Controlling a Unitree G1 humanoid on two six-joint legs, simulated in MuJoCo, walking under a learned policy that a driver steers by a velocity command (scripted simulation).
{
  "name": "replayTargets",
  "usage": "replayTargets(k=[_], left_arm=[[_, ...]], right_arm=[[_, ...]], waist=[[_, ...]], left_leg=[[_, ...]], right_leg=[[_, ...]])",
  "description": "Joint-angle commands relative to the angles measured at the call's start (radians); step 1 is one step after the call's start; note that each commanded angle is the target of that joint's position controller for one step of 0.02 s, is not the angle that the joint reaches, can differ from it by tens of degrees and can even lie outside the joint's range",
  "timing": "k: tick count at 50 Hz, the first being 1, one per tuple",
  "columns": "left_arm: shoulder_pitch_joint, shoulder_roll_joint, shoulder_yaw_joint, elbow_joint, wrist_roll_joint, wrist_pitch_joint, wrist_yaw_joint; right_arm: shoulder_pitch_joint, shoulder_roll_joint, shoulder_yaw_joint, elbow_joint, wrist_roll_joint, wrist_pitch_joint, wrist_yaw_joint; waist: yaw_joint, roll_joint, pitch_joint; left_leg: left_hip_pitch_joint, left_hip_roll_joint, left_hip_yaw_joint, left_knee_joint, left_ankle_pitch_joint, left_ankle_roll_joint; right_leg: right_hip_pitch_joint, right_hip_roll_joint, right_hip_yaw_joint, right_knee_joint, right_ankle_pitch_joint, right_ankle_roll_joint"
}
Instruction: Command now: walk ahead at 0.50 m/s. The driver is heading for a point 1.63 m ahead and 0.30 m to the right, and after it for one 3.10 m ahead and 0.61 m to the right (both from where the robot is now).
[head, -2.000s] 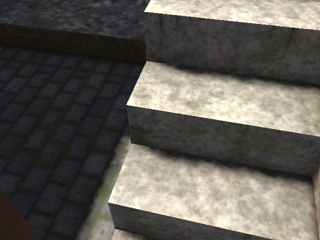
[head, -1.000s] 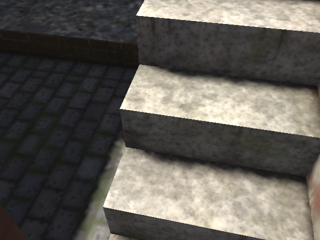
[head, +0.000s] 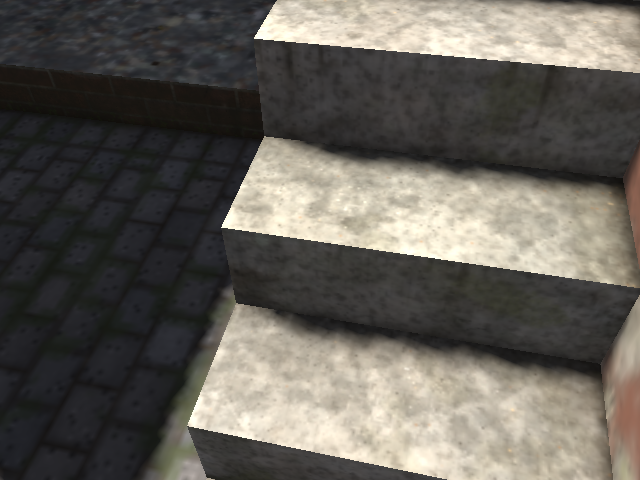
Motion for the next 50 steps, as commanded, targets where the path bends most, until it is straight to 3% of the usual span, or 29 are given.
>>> replayTargets(k=[1,2,4,9,12,30,39,50], left_arm=[[-0.044,0.115,0.023,-0.052,-0.001,-0.009,0.002],[-0.068,0.049,0.002,-0.069,-0.018,0.001,0.041],[-0.073,0.059,-0.002,-0.082,-0.018,0.006,0.056],[-0.064,0.069,-0.001,-0.098,-0.006,0.001,0.052],[-0.064,0.063,-0.001,-0.104,-0.007,0.002,0.053],[-0.064,0.044,0.006,-0.132,-0.01,0.006,0.056],[-0.051,0.044,0.009,-0.145,-0.001,0.006,0.048],[-0.012,0.045,0.018,-0.144,-0.009,0.019,0.054]], right_arm=[[-0.068,-0.102,-0.023,-0.075,0.0,-0.015,-0.003],[-0.042,-0.08,-0.008,-0.055,-0.028,-0.029,0.001],[-0.03,-0.063,0.002,-0.05,-0.027,-0.036,0.002],[-0.023,-0.089,0.005,-0.052,-0.013,-0.045,-0.003],[-0.017,-0.084,0.009,-0.053,-0.013,-0.045,-0.004],[-0.001,-0.078,0.011,-0.063,-0.018,-0.04,-0.009],[-0.013,-0.071,0.008,-0.085,-0.022,-0.041,-0.004],[0.031,-0.074,-0.002,-0.075,-0.02,-0.031,-0.01]], waist=[[-0.003,-0.023,-0.045],[-0.022,-0.012,0.034],[-0.021,-0.021,0.004],[-0.013,-0.035,-0.065],[-0.013,-0.034,-0.08],[-0.026,-0.024,-0.078],[-0.029,-0.027,-0.077],[-0.031,-0.017,-0.062]], left_leg=[[0.06,0.109,-0.103,0.01,0.206,0.014],[0.0,0.116,-0.045,0.035,0.163,0.036],[-0.006,0.117,-0.057,0.034,0.146,0.041],[-0.013,0.115,-0.049,0.068,0.198,0.035],[-0.017,0.115,-0.047,0.084,0.195,0.033],[-0.009,0.122,-0.046,0.122,0.229,0.034],[0.003,0.125,-0.046,0.123,0.246,0.036],[-0.007,0.12,-0.038,0.152,0.201,0.036]], right_leg=[[-0.044,-0.17,0.124,-0.007,0.372,0.031],[-0.106,-0.181,0.112,0.001,0.349,0.003],[-0.104,-0.183,0.117,0.009,0.305,-0.01],[-0.055,-0.18,0.106,0.049,0.414,-0.004],[-0.056,-0.178,0.103,0.063,0.42,-0.004],[-0.078,-0.168,0.103,0.082,0.448,0.002],[-0.089,-0.167,0.098,0.079,0.451,0.002],[-0.105,-0.168,0.092,0.107,0.435,0.004]])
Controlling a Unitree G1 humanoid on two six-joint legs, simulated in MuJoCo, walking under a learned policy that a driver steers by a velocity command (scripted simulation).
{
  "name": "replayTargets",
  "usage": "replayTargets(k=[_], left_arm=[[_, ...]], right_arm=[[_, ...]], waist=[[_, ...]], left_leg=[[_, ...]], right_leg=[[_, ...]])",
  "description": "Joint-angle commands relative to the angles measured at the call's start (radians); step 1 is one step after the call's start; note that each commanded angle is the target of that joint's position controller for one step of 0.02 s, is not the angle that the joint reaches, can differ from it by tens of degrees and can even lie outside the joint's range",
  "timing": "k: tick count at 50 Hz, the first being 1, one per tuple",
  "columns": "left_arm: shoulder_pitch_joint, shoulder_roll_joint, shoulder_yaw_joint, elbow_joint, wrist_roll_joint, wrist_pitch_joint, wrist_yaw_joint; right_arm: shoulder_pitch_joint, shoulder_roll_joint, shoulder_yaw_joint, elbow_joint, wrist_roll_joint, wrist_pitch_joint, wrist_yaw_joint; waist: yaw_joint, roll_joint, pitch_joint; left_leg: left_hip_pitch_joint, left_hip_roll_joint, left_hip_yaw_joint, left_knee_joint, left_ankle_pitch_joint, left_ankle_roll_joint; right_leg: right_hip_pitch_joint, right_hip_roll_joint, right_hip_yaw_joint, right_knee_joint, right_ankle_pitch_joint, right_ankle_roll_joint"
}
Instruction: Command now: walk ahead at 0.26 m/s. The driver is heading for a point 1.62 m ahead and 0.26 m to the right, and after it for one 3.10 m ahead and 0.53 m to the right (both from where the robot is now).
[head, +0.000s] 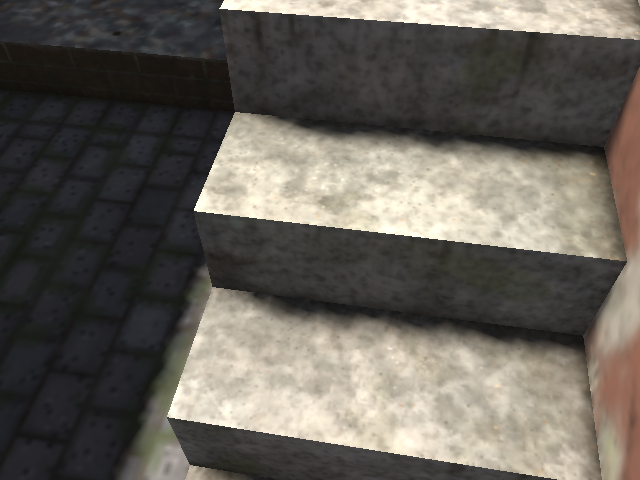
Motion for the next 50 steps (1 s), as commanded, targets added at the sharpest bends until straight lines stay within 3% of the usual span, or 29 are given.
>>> replayTargets(k=[1,10,17,19,20,21,22,24,26,29,34,36,39,40,42,45,50], left_arm=[[0.002,0.09,0.024,-0.05,-0.002,-0.004,0.005],[0.03,0.077,0.032,-0.046,-0.009,0.006,0.003],[0.065,0.074,0.041,-0.042,-0.012,0.016,0.015],[0.101,0.075,0.054,-0.032,-0.01,0.013,0.023],[0.114,0.04,0.047,-0.034,-0.021,0.004,0.028],[0.116,0.038,0.048,-0.036,-0.023,0.0,0.03],[0.114,0.135,0.075,-0.006,0.017,-0.014,-0.009],[0.095,0.122,0.083,0.008,0.007,-0.023,-0.035],[0.107,0.1,0.082,0.031,0.0,-0.02,-0.036],[0.123,0.097,0.088,0.058,0.003,-0.013,-0.029],[0.13,0.103,0.095,0.08,-0.003,-0.016,-0.024],[0.131,0.102,0.095,0.089,0.0,-0.016,-0.032],[0.138,0.107,0.095,0.102,-0.003,-0.017,-0.035],[0.2,-0.026,0.059,0.106,-0.031,-0.005,0.012],[0.19,0.007,0.057,0.083,-0.02,0.004,0.04],[0.183,0.04,0.06,0.051,-0.012,-0.007,0.041],[0.214,-0.011,0.055,0.028,-0.012,-0.023,0.038]], right_arm=[[0.002,-0.095,-0.026,-0.048,0.001,-0.005,-0.004],[0.05,-0.092,-0.031,-0.022,0.001,0.004,-0.004],[0.091,-0.093,-0.036,0.008,0.007,0.011,-0.004],[0.108,-0.104,-0.045,0.007,0.012,0.013,-0.011],[0.09,-0.084,-0.046,0.005,0.017,0.016,-0.022],[0.093,-0.085,-0.047,0.007,0.017,0.019,-0.027],[0.106,-0.136,-0.072,0.035,0.054,0.031,-0.018],[0.111,-0.135,-0.084,0.043,0.044,0.046,-0.015],[0.114,-0.116,-0.09,0.059,0.039,0.057,-0.015],[0.11,-0.105,-0.101,0.078,0.036,0.064,-0.017],[0.103,-0.101,-0.107,0.099,0.033,0.059,-0.017],[0.11,-0.098,-0.105,0.116,0.026,0.063,-0.023],[0.11,-0.105,-0.108,0.125,0.028,0.064,-0.024],[0.102,-0.045,-0.084,0.109,-0.012,0.054,-0.022],[0.093,-0.043,-0.075,0.114,-0.007,0.052,-0.025],[0.087,-0.057,-0.067,0.111,0.001,0.046,-0.029],[0.073,-0.043,-0.062,0.102,0.007,0.037,-0.032]], waist=[[-0.005,-0.019,-0.069],[-0.006,-0.025,-0.05],[-0.004,-0.024,-0.035],[-0.005,-0.033,-0.021],[-0.007,-0.045,-0.045],[-0.009,-0.043,-0.045],[0.001,-0.043,-0.142],[-0.011,-0.032,-0.088],[-0.008,-0.027,-0.031],[-0.005,-0.01,0.023],[-0.005,0.002,0.034],[-0.002,0.007,0.039],[-0.002,-0.002,0.025],[-0.006,-0.015,0.054],[-0.01,-0.011,0.052],[-0.017,-0.007,0.03],[-0.012,-0.013,0.022]], left_leg=[[0.079,0.103,-0.066,0.018,0.278,0.034],[0.063,0.107,-0.079,0.03,0.242,0.046],[0.052,0.104,-0.085,0.031,0.246,0.054],[0.036,0.104,-0.085,0.027,0.266,0.053],[0.044,0.101,-0.091,0.026,0.282,0.05],[0.041,0.1,-0.089,0.028,0.276,0.049],[0.096,0.095,-0.124,0.024,0.254,0.033],[0.087,0.09,-0.119,0.01,0.225,0.024],[0.077,0.087,-0.121,-0.009,0.217,0.025],[0.076,0.082,-0.12,-0.027,0.226,0.027],[0.086,0.086,-0.126,-0.037,0.238,0.03],[0.093,0.082,-0.12,-0.048,0.267,0.041],[0.104,0.084,-0.123,-0.053,0.268,0.045],[0.075,0.096,-0.097,-0.068,0.267,0.059],[0.066,0.083,-0.104,-0.091,0.181,0.062],[0.076,0.078,-0.101,-0.105,0.148,0.068],[0.066,0.081,-0.097,-0.112,0.15,0.071]], right_leg=[[-0.026,-0.177,0.082,0.007,0.494,0.002],[-0.041,-0.188,0.085,0.03,0.49,-0.003],[-0.053,-0.187,0.082,0.041,0.434,0.002],[-0.039,-0.167,0.08,0.035,0.398,0.015],[-0.02,-0.16,0.073,0.04,0.46,0.025],[-0.013,-0.163,0.073,0.044,0.476,0.027],[0.047,-0.176,0.104,0.042,0.564,0.043],[0.027,-0.176,0.103,0.04,0.551,0.048],[-0.006,-0.168,0.1,0.024,0.471,0.049],[-0.041,-0.155,0.093,-0.006,0.366,0.053],[-0.054,-0.154,0.086,-0.025,0.294,0.054],[-0.06,-0.142,0.073,-0.041,0.282,0.057],[-0.057,-0.142,0.068,-0.046,0.265,0.059],[-0.076,-0.127,0.044,-0.06,0.193,0.046],[-0.079,-0.121,0.047,-0.081,0.132,0.035],[-0.078,-0.122,0.053,-0.093,0.126,0.028],[-0.074,-0.124,0.056,-0.093,0.136,0.023]])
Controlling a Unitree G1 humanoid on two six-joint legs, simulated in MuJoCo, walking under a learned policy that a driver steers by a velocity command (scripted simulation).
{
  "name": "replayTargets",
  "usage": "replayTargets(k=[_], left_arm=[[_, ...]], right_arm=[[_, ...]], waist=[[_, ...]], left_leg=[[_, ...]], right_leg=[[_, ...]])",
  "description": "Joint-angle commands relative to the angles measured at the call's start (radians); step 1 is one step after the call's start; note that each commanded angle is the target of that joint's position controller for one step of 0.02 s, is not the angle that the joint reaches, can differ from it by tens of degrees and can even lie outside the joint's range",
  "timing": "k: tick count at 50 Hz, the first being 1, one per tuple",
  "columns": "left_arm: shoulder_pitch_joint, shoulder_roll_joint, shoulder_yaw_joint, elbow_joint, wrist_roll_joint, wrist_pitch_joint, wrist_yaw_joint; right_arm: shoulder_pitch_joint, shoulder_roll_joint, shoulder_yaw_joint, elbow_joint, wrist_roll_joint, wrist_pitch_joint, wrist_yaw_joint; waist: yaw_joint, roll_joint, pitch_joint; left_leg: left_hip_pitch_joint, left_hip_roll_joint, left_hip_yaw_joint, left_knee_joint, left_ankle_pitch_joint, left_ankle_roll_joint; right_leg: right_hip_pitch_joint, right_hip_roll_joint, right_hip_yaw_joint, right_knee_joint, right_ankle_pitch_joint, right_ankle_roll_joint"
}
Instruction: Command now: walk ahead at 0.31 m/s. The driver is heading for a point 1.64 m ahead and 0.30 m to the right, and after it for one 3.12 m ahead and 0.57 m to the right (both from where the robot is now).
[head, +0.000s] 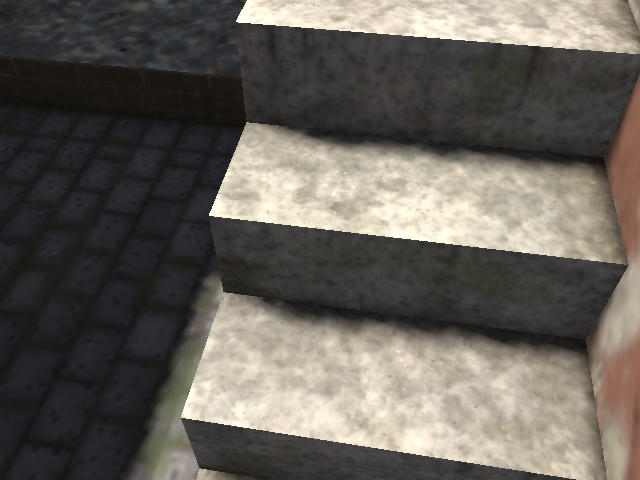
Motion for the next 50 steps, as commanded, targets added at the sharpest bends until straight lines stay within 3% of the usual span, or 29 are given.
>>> replayTargets(k=[1,6,19,20,23,28,46,47,48,49,50], left_arm=[[0.034,0.036,-0.001,-0.062,0.001,-0.02,-0.009],[0.034,0.03,0.003,-0.097,-0.001,-0.03,-0.007],[-0.007,0.042,0.014,-0.171,-0.006,-0.038,-0.009],[-0.022,0.073,0.021,-0.178,0.007,-0.031,-0.013],[-0.039,0.055,0.019,-0.187,0.006,-0.027,-0.018],[-0.08,0.052,0.011,-0.199,0.005,-0.028,-0.03],[-0.14,0.079,0.008,-0.215,0.011,-0.019,-0.03],[-0.111,0.226,0.056,-0.171,0.0,-0.02,-0.058],[-0.117,0.219,0.058,-0.188,0.011,-0.035,-0.072],[-0.148,0.208,0.057,-0.18,0.004,-0.037,-0.079],[-0.17,0.167,0.049,-0.173,0.004,-0.033,-0.084]], right_arm=[[-0.026,-0.106,-0.019,-0.052,0.002,-0.015,-0.006],[-0.044,-0.086,-0.018,-0.078,0.007,-0.03,0.001],[-0.087,-0.087,-0.026,-0.133,0.01,-0.053,0.003],[-0.067,-0.108,-0.025,-0.13,0.002,-0.058,0.014],[-0.086,-0.1,-0.022,-0.149,0.003,-0.062,0.02],[-0.097,-0.105,-0.017,-0.18,0.003,-0.066,0.015],[-0.103,-0.114,-0.013,-0.255,0.005,-0.059,0.013],[-0.108,-0.233,-0.062,-0.27,0.059,-0.062,0.019],[-0.021,-0.244,-0.068,-0.22,0.07,-0.055,0.021],[0.008,-0.206,-0.066,-0.21,0.062,-0.046,0.022],[0.014,-0.174,-0.063,-0.201,0.054,-0.033,0.024]], waist=[[-0.002,-0.008,0.023],[-0.003,-0.019,0.018],[0.0,-0.008,-0.034],[-0.002,0.015,-0.03],[0.003,0.004,-0.016],[0.001,-0.016,-0.046],[0.002,-0.009,-0.067],[-0.011,-0.024,-0.052],[0.005,-0.021,-0.14],[-0.016,-0.056,-0.165],[-0.023,-0.054,-0.163]], left_leg=[[0.038,0.115,-0.1,-0.06,0.1,0.033],[0.033,0.116,-0.099,-0.043,0.114,0.032],[0.052,0.122,-0.087,-0.024,0.241,0.011],[0.05,0.129,-0.078,-0.007,0.22,0.016],[0.039,0.131,-0.079,-0.005,0.218,0.015],[0.036,0.132,-0.074,0.022,0.232,0.016],[0.038,0.131,-0.055,0.052,0.256,-0.011],[0.074,0.152,-0.112,0.123,0.442,-0.014],[0.078,0.14,-0.095,0.171,0.406,-0.022],[0.058,0.132,-0.092,0.169,0.278,-0.033],[0.036,0.131,-0.101,0.131,0.18,-0.042]], right_leg=[[-0.093,-0.081,0.061,-0.059,0.103,-0.02],[-0.107,-0.092,0.073,-0.055,0.105,-0.026],[-0.045,-0.105,0.076,-0.03,0.327,-0.023],[-0.054,-0.109,0.078,-0.025,0.241,-0.038],[-0.072,-0.108,0.084,-0.034,0.217,-0.045],[-0.049,-0.118,0.089,-0.01,0.346,-0.055],[-0.036,-0.113,0.089,0.016,0.414,-0.044],[-0.043,-0.138,0.112,0.087,0.794,-0.007],[0.026,-0.183,0.14,0.096,1.042,0.012],[0.068,-0.191,0.145,0.121,1.108,0.008],[0.084,-0.184,0.141,0.127,1.008,-0.002]])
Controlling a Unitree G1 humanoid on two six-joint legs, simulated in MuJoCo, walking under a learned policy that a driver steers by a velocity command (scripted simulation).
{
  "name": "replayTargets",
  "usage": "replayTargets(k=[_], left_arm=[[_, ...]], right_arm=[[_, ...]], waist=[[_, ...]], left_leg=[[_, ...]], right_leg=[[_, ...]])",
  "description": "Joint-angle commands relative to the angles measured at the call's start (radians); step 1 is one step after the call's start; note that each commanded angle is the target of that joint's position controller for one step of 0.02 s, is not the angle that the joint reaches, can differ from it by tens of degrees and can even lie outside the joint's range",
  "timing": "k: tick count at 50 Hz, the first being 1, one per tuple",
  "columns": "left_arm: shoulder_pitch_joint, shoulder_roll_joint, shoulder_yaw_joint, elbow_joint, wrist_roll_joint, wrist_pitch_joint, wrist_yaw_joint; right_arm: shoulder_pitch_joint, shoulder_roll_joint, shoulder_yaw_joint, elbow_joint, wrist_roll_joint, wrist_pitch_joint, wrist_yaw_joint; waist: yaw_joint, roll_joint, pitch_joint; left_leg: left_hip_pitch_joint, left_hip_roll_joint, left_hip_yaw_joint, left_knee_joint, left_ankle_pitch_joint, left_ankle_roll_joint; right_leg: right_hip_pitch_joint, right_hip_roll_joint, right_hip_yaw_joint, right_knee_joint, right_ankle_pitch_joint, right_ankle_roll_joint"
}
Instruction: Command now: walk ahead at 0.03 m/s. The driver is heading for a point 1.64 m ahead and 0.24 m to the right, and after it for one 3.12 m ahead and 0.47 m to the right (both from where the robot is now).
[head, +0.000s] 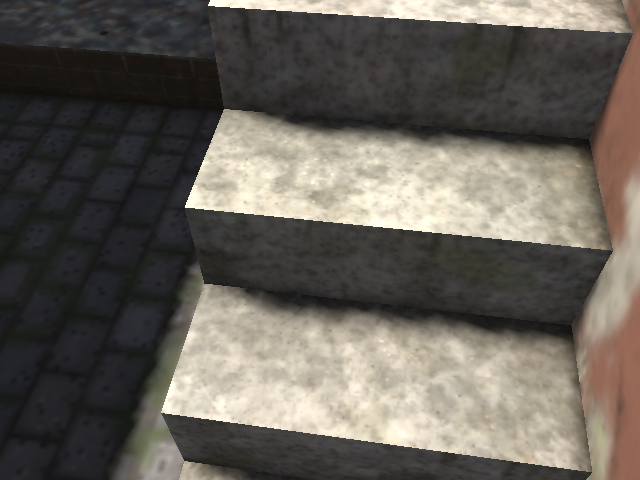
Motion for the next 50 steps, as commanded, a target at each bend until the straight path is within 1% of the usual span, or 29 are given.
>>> replayTargets(k=[1,2,3,4,5,6,7,8,10,14,16,17,24,26,27,28,32,33,34,35,36,37,38,39,41,43,46,47,50], left_arm=[[-0.008,0.093,0.035,-0.021,0.005,-0.008,-0.019],[0.002,0.088,0.036,-0.01,0.013,-0.001,-0.022],[0.028,0.092,0.039,0.002,0.018,0.004,-0.023],[0.026,0.092,0.038,0.0,0.027,0.01,-0.024],[0.022,0.096,0.039,0.008,0.027,0.011,-0.023],[0.019,0.099,0.039,0.012,0.026,0.012,-0.021],[0.015,0.104,0.038,0.006,0.022,0.008,-0.027],[0.013,0.111,0.038,0.009,0.022,0.005,-0.029],[0.041,0.118,0.037,0.02,0.021,0.0,-0.03],[0.049,0.124,0.034,0.032,0.023,-0.003,-0.03],[0.056,0.124,0.032,0.037,0.022,-0.004,-0.03],[0.058,0.121,0.033,0.042,0.013,-0.005,-0.029],[0.096,0.126,0.032,0.067,0.011,-0.007,-0.024],[0.102,0.125,0.031,0.071,0.012,-0.007,-0.022],[0.125,0.13,0.03,0.078,0.011,-0.006,-0.02],[0.12,0.13,0.03,0.078,0.01,-0.006,-0.019],[0.129,0.13,0.025,0.083,0.009,-0.006,-0.019],[0.105,0.152,0.032,0.052,-0.004,-0.003,0.006],[0.064,0.084,0.011,0.033,-0.007,0.02,0.03],[0.027,0.085,0.008,0.017,-0.001,0.025,0.042],[0.03,0.067,-0.001,0.012,0.007,0.021,0.046],[0.045,0.07,-0.002,0.012,0.012,0.013,0.045],[0.114,0.077,0.001,0.024,0.009,0.007,0.041],[0.154,0.056,-0.004,0.03,-0.008,-0.007,0.043],[0.168,0.08,0.005,0.032,-0.015,-0.012,0.05],[0.175,0.075,0.007,0.029,-0.015,-0.009,0.05],[0.178,0.052,0.006,0.023,-0.013,-0.003,0.05],[0.175,0.055,0.007,0.022,-0.008,0.002,0.049],[0.182,0.044,0.008,0.022,-0.01,0.005,0.05]], right_arm=[[0.101,-0.099,-0.044,0.008,0.005,0.024,0.002],[0.07,-0.099,-0.045,0.006,0.001,0.033,0.004],[0.043,-0.104,-0.049,0.008,-0.002,0.038,0.003],[0.036,-0.107,-0.051,0.021,0.004,0.045,-0.002],[0.028,-0.107,-0.053,0.025,0.002,0.046,-0.005],[0.024,-0.11,-0.054,0.03,-0.001,0.045,-0.006],[0.021,-0.122,-0.057,0.033,-0.008,0.043,-0.007],[0.029,-0.124,-0.058,0.041,-0.009,0.041,-0.008],[0.049,-0.132,-0.06,0.059,-0.007,0.039,-0.008],[0.07,-0.138,-0.06,0.078,-0.006,0.042,-0.011],[0.079,-0.138,-0.059,0.086,-0.006,0.044,-0.013],[0.089,-0.131,-0.057,0.092,-0.009,0.043,-0.013],[0.101,-0.125,-0.055,0.112,-0.011,0.046,-0.014],[0.1,-0.123,-0.054,0.116,-0.01,0.046,-0.014],[0.117,-0.123,-0.052,0.124,-0.003,0.047,-0.015],[0.113,-0.121,-0.051,0.125,-0.003,0.047,-0.015],[0.095,-0.112,-0.045,0.117,-0.012,0.048,-0.016],[0.064,-0.122,-0.05,0.078,0.008,0.048,-0.029],[0.002,-0.05,-0.015,0.037,-0.067,0.047,-0.008],[0.035,-0.015,-0.008,0.043,-0.068,0.036,-0.008],[0.08,-0.012,0.003,0.054,-0.068,0.024,-0.007],[0.102,-0.034,0.006,0.056,-0.066,0.006,-0.007],[0.114,-0.075,0.002,0.061,-0.061,-0.007,-0.006],[0.083,-0.083,-0.004,0.056,-0.045,-0.011,-0.014],[0.094,-0.1,-0.011,0.061,-0.038,-0.013,-0.021],[0.105,-0.09,-0.011,0.065,-0.034,-0.009,-0.024],[0.098,-0.076,-0.011,0.068,-0.035,0.0,-0.024],[0.1,-0.072,-0.01,0.076,-0.037,0.006,-0.027],[0.098,-0.072,-0.014,0.084,-0.037,0.015,-0.03]], waist=[[-0.03,-0.055,-0.152],[-0.013,-0.031,-0.092],[0.006,-0.02,-0.054],[0.016,-0.03,-0.007],[0.016,-0.031,0.015],[0.016,-0.026,0.02],[0.017,-0.021,0.017],[0.014,-0.026,0.007],[0.022,-0.016,-0.009],[0.014,-0.022,-0.001],[0.013,-0.024,-0.001],[0.01,-0.036,-0.001],[0.011,-0.024,0.013],[0.011,-0.022,0.021],[0.011,-0.018,0.007],[0.01,-0.019,0.022],[0.012,-0.017,0.026],[0.019,-0.061,-0.052],[0.012,-0.099,0.13],[-0.014,-0.144,0.151],[-0.028,-0.105,0.107],[-0.031,-0.055,0.083],[0.0,0.01,0.046],[0.016,0.023,-0.002],[0.009,0.002,-0.035],[0.005,-0.008,-0.059],[0.005,-0.013,-0.049],[0.005,-0.014,-0.048],[0.002,-0.012,-0.042]], left_leg=[[0.064,0.08,-0.088,-0.022,0.15,-0.003],[0.051,0.075,-0.095,-0.041,0.162,-0.002],[0.058,0.071,-0.1,-0.044,0.162,0.003],[0.048,0.069,-0.112,-0.065,0.167,0.014],[0.054,0.068,-0.116,-0.074,0.182,0.02],[0.063,0.069,-0.117,-0.078,0.198,0.024],[0.065,0.069,-0.117,-0.074,0.208,0.028],[0.076,0.069,-0.118,-0.077,0.208,0.03],[0.088,0.068,-0.122,-0.082,0.209,0.035],[0.101,0.068,-0.126,-0.09,0.207,0.04],[0.107,0.067,-0.127,-0.093,0.204,0.041],[0.115,0.071,-0.132,-0.096,0.203,0.045],[0.113,0.066,-0.131,-0.109,0.189,0.047],[0.108,0.064,-0.132,-0.112,0.187,0.047],[0.115,0.059,-0.129,-0.115,0.172,0.046],[0.107,0.058,-0.129,-0.117,0.17,0.045],[0.108,0.059,-0.139,-0.121,0.165,0.052],[0.081,-0.003,-0.095,-0.115,-0.324,0.082],[-0.017,-0.034,-0.003,-0.069,-0.235,0.089],[-0.004,-0.035,0.003,-0.031,-0.091,0.097],[0.06,-0.001,-0.029,-0.069,0.034,0.099],[0.097,0.042,-0.068,-0.111,0.167,0.093],[0.104,0.072,-0.09,-0.108,0.255,0.092],[0.1,0.072,-0.099,-0.107,0.33,0.079],[0.104,0.067,-0.089,-0.085,0.381,0.072],[0.114,0.064,-0.084,-0.073,0.396,0.072],[0.115,0.067,-0.085,-0.065,0.37,0.069],[0.12,0.068,-0.084,-0.077,0.383,0.068],[0.121,0.069,-0.082,-0.071,0.38,0.065]], right_leg=[[0.106,-0.214,0.125,0.071,0.774,0.018],[0.071,-0.192,0.125,0.043,0.586,0.017],[0.021,-0.178,0.128,0.016,0.458,0.018],[-0.013,-0.158,0.118,-0.004,0.345,0.021],[-0.036,-0.152,0.118,-0.017,0.286,0.025],[-0.045,-0.152,0.117,-0.024,0.269,0.028],[-0.038,-0.154,0.113,-0.023,0.273,0.028],[-0.036,-0.156,0.113,-0.023,0.273,0.03],[-0.028,-0.151,0.102,-0.032,0.225,0.035],[-0.05,-0.146,0.097,-0.045,0.184,0.039],[-0.055,-0.146,0.096,-0.049,0.17,0.04],[-0.057,-0.146,0.098,-0.054,0.172,0.04],[-0.072,-0.142,0.093,-0.068,0.123,0.041],[-0.078,-0.142,0.092,-0.072,0.112,0.041],[-0.073,-0.137,0.093,-0.081,0.099,0.044],[-0.08,-0.136,0.093,-0.082,0.095,0.044],[-0.087,-0.139,0.093,-0.092,0.109,0.048],[-0.092,-0.109,0.103,-0.119,-0.406,-0.01],[-0.228,-0.147,0.167,-0.213,-0.402,-0.059],[-0.236,-0.171,0.185,-0.219,-0.328,-0.074],[-0.24,-0.174,0.165,-0.203,-0.221,-0.064],[-0.218,-0.158,0.118,-0.158,-0.076,-0.041],[-0.163,-0.137,0.079,-0.118,0.028,-0.034],[-0.076,-0.13,0.061,-0.11,0.169,-0.011],[-0.009,-0.133,0.052,-0.059,0.313,0.009],[0.002,-0.138,0.046,-0.033,0.372,0.013],[-0.024,-0.14,0.044,-0.027,0.331,0.017],[-0.023,-0.136,0.039,-0.034,0.355,0.019],[-0.023,-0.14,0.04,-0.029,0.368,0.024]])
